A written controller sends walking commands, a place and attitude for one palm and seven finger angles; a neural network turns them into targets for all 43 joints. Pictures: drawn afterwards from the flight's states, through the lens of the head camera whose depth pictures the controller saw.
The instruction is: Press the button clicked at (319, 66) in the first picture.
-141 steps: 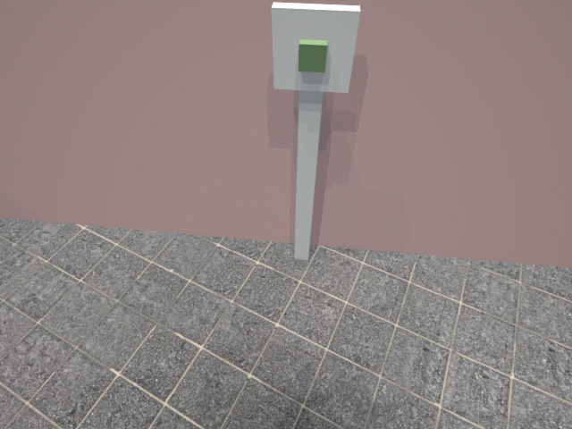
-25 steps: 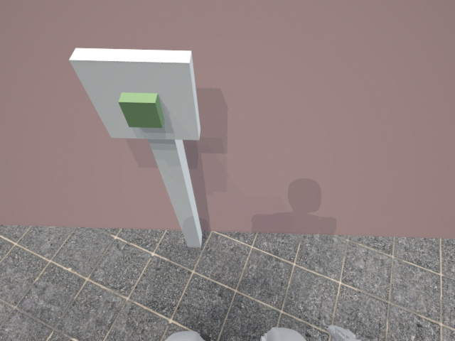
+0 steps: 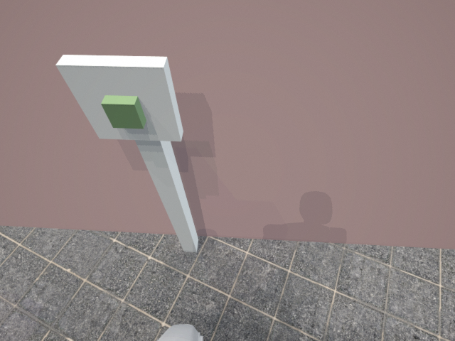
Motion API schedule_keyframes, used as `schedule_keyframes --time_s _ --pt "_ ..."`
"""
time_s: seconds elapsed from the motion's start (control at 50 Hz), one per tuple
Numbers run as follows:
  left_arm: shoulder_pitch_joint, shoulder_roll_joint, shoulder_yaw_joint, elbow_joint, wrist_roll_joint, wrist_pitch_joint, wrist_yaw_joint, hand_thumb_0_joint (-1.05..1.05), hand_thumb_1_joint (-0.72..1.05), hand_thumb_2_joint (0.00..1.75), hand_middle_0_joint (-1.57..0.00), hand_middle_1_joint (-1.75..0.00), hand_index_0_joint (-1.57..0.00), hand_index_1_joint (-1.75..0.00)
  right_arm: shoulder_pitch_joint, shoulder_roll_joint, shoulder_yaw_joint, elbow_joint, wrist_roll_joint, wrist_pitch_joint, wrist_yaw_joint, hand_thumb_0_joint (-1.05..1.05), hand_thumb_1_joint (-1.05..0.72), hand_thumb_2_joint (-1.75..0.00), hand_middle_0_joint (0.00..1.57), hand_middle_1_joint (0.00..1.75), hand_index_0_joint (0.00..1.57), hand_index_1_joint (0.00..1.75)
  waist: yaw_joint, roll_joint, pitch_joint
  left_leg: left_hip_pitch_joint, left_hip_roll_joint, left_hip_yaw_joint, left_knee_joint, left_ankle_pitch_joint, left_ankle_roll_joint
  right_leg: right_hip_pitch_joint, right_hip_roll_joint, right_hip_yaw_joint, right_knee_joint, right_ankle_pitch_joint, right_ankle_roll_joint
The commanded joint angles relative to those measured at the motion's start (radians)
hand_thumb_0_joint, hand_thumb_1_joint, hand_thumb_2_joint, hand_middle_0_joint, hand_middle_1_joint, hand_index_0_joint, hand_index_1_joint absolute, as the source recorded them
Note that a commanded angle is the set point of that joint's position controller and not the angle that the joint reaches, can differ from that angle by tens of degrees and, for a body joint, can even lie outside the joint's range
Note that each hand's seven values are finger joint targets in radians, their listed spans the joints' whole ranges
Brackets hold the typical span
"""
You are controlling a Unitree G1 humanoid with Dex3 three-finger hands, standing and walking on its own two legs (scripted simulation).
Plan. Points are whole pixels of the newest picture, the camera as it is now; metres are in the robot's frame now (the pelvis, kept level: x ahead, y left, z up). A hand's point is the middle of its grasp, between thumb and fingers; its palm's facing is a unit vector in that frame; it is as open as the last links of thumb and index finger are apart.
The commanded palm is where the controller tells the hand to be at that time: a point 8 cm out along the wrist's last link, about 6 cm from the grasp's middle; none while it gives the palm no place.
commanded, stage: come to a stop and stand still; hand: left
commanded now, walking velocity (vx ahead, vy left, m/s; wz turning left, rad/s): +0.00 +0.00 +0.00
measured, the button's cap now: (125, 111) +0.48 +0.23 +0.12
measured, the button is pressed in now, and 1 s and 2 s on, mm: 0 0 0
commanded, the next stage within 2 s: look again from close up in 0.66 s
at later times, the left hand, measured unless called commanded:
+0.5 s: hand out of the picture +0.01 +0.25 -0.18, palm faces -0.01 -0.98 -0.21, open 7.4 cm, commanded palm none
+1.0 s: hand out of the picture -0.02 +0.25 -0.18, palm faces +0.00 -0.98 -0.19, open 7.3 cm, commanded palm none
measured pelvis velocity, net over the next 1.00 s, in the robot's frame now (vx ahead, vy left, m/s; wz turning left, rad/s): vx -0.03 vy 0.08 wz -0.01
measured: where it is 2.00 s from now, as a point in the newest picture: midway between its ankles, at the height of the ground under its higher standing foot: outside the picture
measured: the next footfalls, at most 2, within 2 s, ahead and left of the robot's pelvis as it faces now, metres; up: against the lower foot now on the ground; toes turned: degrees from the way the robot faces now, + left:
left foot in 0.12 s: +0.03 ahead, +0.15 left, +0.00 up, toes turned +2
right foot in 0.40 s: +0.00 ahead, -0.06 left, +0.00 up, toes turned -3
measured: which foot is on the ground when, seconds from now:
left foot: up 0.00-0.10, down 0.12-1.00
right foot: down 0.00-0.14, up 0.16-0.38, down 0.40-1.00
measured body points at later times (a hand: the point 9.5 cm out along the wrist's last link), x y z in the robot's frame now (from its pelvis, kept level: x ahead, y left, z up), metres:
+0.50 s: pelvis -0.02 +0.07 +0.00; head +0.01 +0.06 +0.45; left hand +0.01 +0.30 -0.16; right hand -0.01 -0.15 -0.17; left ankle -0.03 +0.16 -0.74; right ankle -0.04 -0.05 -0.74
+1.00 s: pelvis -0.03 +0.08 -0.01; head -0.04 +0.08 +0.44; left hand -0.02 +0.30 -0.17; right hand -0.03 -0.14 -0.17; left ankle -0.03 +0.16 -0.74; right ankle -0.04 -0.05 -0.74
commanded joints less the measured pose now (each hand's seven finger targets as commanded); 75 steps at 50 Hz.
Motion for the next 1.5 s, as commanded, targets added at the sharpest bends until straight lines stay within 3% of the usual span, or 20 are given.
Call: schedule_keyframes --time_s 0.0,0.06,0.08,0.1,0.12,0.14,0.2,0.32,0.38,0.4,0.46,0.6,0.72,0.74,0.76,0.82,0.96,1.08,1.3,1.48 --pt "0.073 0.253 0.064 -0.021 0.008 0.003 0.006 0.0 0.9 0.9 -0.2 -0.3 -0.2 -0.3 0.014 -0.008 0.01 -0.067 0.008 -0.047 -0.001 0.0 -0.9 -0.9 0.2 0.3 0.2 0.3 0.03 -0.203 -0.134 0.039 0.006 0.04 -0.233 -0.01 0.012 0.141 -0.212 0.18 -0.112 0.418 -0.168" --pt "0.011 0.231 0.058 -0.019 -0.004 0.013 0.0 0.0 0.9 0.9 -0.2 -0.3 -0.2 -0.3 0.139 -0.013 0.012 -0.019 0.007 -0.064 -0.009 0.0 -0.9 -0.9 0.2 0.3 0.2 0.3 -0.035 -0.167 -0.13 0.288 -0.006 0.085 -0.523 0.223 0.024 -0.027 -0.133 0.116 -0.046 0.199 -0.085" --pt "0.021 0.183 0.047 -0.029 -0.014 0.023 -0.002 0.0 0.9 0.9 -0.2 -0.3 -0.2 -0.3 0.183 -0.064 0.007 -0.007 0.003 -0.076 -0.014 0.0 -0.9 -0.9 0.2 0.3 0.2 0.3 -0.045 0.001 -0.155 0.379 0.085 0.012 -0.593 0.276 0.045 -0.101 -0.064 0.056 0.048 0.06 -0.046" --pt "0.048 0.115 0.034 -0.036 -0.02 0.032 -0.004 0.0 0.9 0.9 -0.2 -0.3 -0.2 -0.3 0.177 -0.137 -0.008 -0.019 -0.01 -0.081 -0.019 0.0 -0.9 -0.9 0.2 0.3 0.2 0.3 -0.035 0.29 -0.145 0.338 0.289 -0.235 -0.648 0.388 0.123 -0.175 0.033 -0.035 0.163 -0.22 0.013" --pt "0.013 0.104 0.028 -0.036 -0.019 0.04 0.001 0.0 0.9 0.9 -0.2 -0.3 -0.2 -0.3 0.144 -0.155 -0.008 -0.039 -0.019 -0.07 -0.028 0.0 -0.9 -0.9 0.2 0.3 0.2 0.3 -0.049 0.311 -0.105 0.195 0.351 -0.272 -0.705 0.388 0.206 -0.14 0.056 0.001 0.293 -0.362 0.015" --pt "0.019 0.101 0.03 -0.035 -0.019 0.039 -0.003 0.0 0.9 0.9 -0.2 -0.3 -0.2 -0.3 0.09 -0.134 0.006 -0.057 -0.025 -0.069 -0.03 0.0 -0.9 -0.9 0.2 0.3 0.2 0.3 -0.021 0.209 -0.069 0.082 0.339 -0.218 -0.72 0.252 0.234 -0.087 0.044 0.028 0.353 -0.326 -0.002" --pt "0.012 0.098 0.027 0.018 -0.013 0.04 -0.016 0.0 0.9 0.9 -0.2 -0.3 -0.2 -0.3 0.066 -0.065 0.025 -0.049 -0.018 -0.083 -0.045 0.0 -0.9 -0.9 0.2 0.3 0.2 0.3 -0.009 0.243 -0.043 0.136 0.236 -0.136 -0.696 0.444 0.203 -0.113 0.056 0.042 0.402 -0.218 -0.01" --pt "0.086 0.072 0.005 0.074 -0.021 0.008 -0.013 0.0 0.9 0.9 -0.2 -0.3 -0.2 -0.3 0.128 -0.041 0.029 0.0 -0.003 -0.095 -0.05 0.0 -0.9 -0.9 0.2 0.3 0.2 0.3 0.003 0.094 -0.136 0.282 0.195 -0.08 -0.588 0.596 0.182 0.064 0.073 -0.006 -0.042 -0.012 -0.01" --pt "0.09 0.13 -0.001 0.097 -0.02 -0.014 -0.002 0.0 0.9 0.9 -0.2 -0.3 -0.2 -0.3 0.143 0.013 0.043 0.015 0.012 -0.098 -0.041 0.0 -0.9 -0.9 0.2 0.3 0.2 0.3 -0.025 -0.042 -0.115 0.216 0.094 -0.008 -0.568 0.334 0.088 0.12 -0.072 0.153 -0.144 0.235 -0.08" --pt "0.063 0.137 -0.007 0.096 -0.022 -0.01 -0.004 0.0 0.9 0.9 -0.2 -0.3 -0.2 -0.3 0.153 0.02 0.046 0.029 0.009 -0.097 -0.035 0.0 -0.9 -0.9 0.2 0.3 0.2 0.3 -0.036 0.018 -0.08 0.239 0.081 -0.016 -0.601 0.282 0.084 0.061 -0.079 0.137 -0.144 0.15 -0.086" --pt "0.079 0.092 -0.018 0.12 -0.025 -0.018 0.003 0.0 0.9 0.9 -0.2 -0.3 -0.2 -0.3 0.167 0.01 0.048 0.064 0.002 -0.1 -0.04 0.0 -0.9 -0.9 0.2 0.3 0.2 0.3 -0.028 -0.13 -0.101 0.289 0.111 -0.024 -0.594 0.437 0.097 0.089 -0.011 0.082 -0.112 0.247 -0.065" --pt "0.089 0.073 -0.024 0.142 -0.028 -0.005 0.003 0.0 0.9 0.9 -0.2 -0.3 -0.2 -0.3 0.176 0.034 0.068 0.119 -0.001 -0.104 -0.043 0.0 -0.9 -0.9 0.2 0.3 0.2 0.3 -0.019 0.057 -0.02 0.243 0.11 -0.033 -0.662 0.332 0.098 0.082 0.001 0.084 -0.152 0.081 -0.055" --pt "0.106 0.066 -0.024 0.155 -0.03 -0.009 0.003 0.0 0.9 0.9 -0.2 -0.3 -0.2 -0.3 0.211 0.042 0.069 0.135 0.0 -0.109 -0.048 0.0 -0.9 -0.9 0.2 0.3 0.2 0.3 -0.018 0.028 -0.051 0.265 0.114 -0.034 -0.659 0.38 0.101 0.106 0.001 0.076 -0.153 0.111 -0.055" --pt "0.181 0.09 -0.037 0.156 -0.005 -0.038 0.045 0.0 0.9 0.9 -0.2 -0.3 -0.2 -0.3 0.111 -0.004 0.074 0.052 0.01 -0.132 -0.032 0.0 -0.9 -0.9 0.2 0.3 0.2 0.3 0.02 0.0 -0.07 0.213 0.122 0.002 -0.419 0.588 0.081 0.083 -0.043 0.111 -0.102 0.519 -0.047" --pt "0.158 0.121 -0.029 0.138 -0.015 -0.05 0.039 0.0 0.9 0.9 -0.2 -0.3 -0.2 -0.3 0.132 0.009 0.08 0.017 0.005 -0.131 -0.029 0.0 -0.9 -0.9 0.2 0.3 0.2 0.3 -0.021 0.022 -0.101 0.212 0.092 0.007 -0.458 0.5 0.074 0.11 -0.068 0.104 -0.053 0.63 -0.064" --pt "0.142 0.087 -0.038 0.105 -0.026 -0.042 0.026 0.0 0.9 0.9 -0.2 -0.3 -0.2 -0.3 0.22 0.023 0.077 0.04 -0.004 -0.129 -0.037 0.0 -0.9 -0.9 0.2 0.3 0.2 0.3 -0.027 0.028 -0.24 0.246 0.104 -0.029 -0.487 0.497 0.105 0.156 -0.022 0.082 -0.003 0.362 -0.078" --pt "0.153 0.065 -0.046 0.085 -0.016 -0.016 0.012 0.0 0.9 0.9 -0.2 -0.3 -0.2 -0.3 0.184 0.008 0.072 0.008 -0.004 -0.112 -0.03 0.0 -0.9 -0.9 0.2 0.3 0.2 0.3 -0.018 0.006 0.006 0.111 0.105 -0.073 -0.586 0.199 0.119 -0.001 0.025 0.078 -0.061 -0.008 -0.069" --pt "0.191 0.065 -0.046 0.064 -0.009 -0.01 0.008 0.0 0.9 0.9 -0.2 -0.3 -0.2 -0.3 0.165 -0.014 0.065 -0.01 -0.004 -0.11 -0.025 0.0 -0.9 -0.9 0.2 0.3 0.2 0.3 -0.01 0.015 0.034 0.063 0.109 -0.096 -0.664 0.024 0.124 -0.01 0.033 0.071 -0.066 -0.036 -0.061" --pt "0.227 0.065 -0.049 0.068 -0.012 -0.017 0.003 0.0 0.9 0.9 -0.2 -0.3 -0.2 -0.3 0.158 -0.012 0.066 0.001 0.0 -0.113 -0.025 0.0 -0.9 -0.9 0.2 0.3 0.2 0.3 -0.012 0.022 -0.03 0.118 0.106 -0.076 -0.654 0.065 0.119 0.004 0.02 0.083 -0.107 -0.005 -0.056" --pt "0.282 0.028 -0.029 0.069 0.009 0.013 -0.022 0.0 0.9 0.9 -0.2 -0.3 -0.2 -0.3 0.172 -0.057 0.029 0.007 -0.011 -0.093 -0.036 0.0 -0.9 -0.9 0.2 0.3 0.2 0.3 -0.002 0.087 0.036 0.018 0.217 -0.179 -0.744 -0.267 0.18 -0.054 0.092 -0.026 0.048 -0.137 -0.056"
